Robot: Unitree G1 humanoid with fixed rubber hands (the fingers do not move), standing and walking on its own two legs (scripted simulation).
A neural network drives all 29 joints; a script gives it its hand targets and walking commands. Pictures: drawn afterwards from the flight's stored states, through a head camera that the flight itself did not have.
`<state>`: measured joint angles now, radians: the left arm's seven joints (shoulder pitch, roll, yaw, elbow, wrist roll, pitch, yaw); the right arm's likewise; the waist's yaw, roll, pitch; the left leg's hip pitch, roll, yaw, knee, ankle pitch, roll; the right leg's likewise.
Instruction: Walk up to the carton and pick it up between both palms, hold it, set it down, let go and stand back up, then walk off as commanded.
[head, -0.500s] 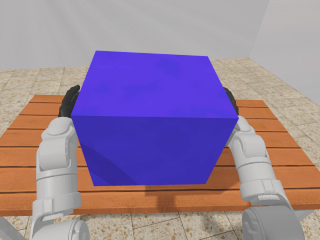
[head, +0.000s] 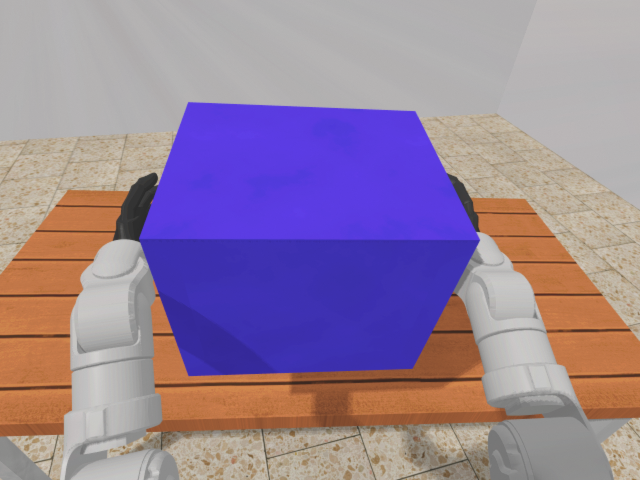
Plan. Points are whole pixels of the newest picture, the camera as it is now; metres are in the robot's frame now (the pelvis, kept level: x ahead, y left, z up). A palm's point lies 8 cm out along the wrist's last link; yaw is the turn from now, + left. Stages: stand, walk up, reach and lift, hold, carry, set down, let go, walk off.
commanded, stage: hold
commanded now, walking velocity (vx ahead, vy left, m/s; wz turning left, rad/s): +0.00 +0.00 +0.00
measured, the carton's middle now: (304, 240) +0.38 +0.01 +0.15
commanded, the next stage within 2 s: none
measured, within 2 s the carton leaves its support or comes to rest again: neither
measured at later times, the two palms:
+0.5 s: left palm (138, 236) +0.34 +0.19 +0.19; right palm (459, 234) +0.36 -0.19 +0.18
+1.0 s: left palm (138, 239) +0.34 +0.19 +0.19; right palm (462, 238) +0.35 -0.19 +0.18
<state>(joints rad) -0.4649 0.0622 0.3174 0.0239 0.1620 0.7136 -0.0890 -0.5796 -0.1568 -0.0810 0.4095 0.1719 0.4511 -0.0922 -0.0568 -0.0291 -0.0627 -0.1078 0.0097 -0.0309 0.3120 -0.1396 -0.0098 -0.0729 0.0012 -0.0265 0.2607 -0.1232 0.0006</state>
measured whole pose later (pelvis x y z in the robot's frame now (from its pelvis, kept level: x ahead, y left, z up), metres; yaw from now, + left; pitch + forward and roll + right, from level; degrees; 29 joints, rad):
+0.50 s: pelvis +0.00 +0.00 +0.00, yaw -1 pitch -4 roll +0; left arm -0.48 0.05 0.33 0.05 0.18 0.72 -0.10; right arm -0.59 -0.16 -0.08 0.43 0.18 0.46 -0.10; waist -0.05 -0.01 -0.08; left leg -0.10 0.01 -0.02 0.31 -0.15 -0.01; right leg -0.07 0.00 -0.01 0.27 -0.13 0.00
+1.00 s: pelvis +0.00 +0.00 +0.00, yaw +0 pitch -4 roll -1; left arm -0.46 0.05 0.31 -0.01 0.17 0.73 -0.09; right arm -0.56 -0.17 -0.07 0.38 0.19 0.45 -0.10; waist -0.06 -0.01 -0.06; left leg -0.11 0.01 -0.02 0.32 -0.15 -0.01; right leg -0.07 0.00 -0.02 0.27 -0.13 0.00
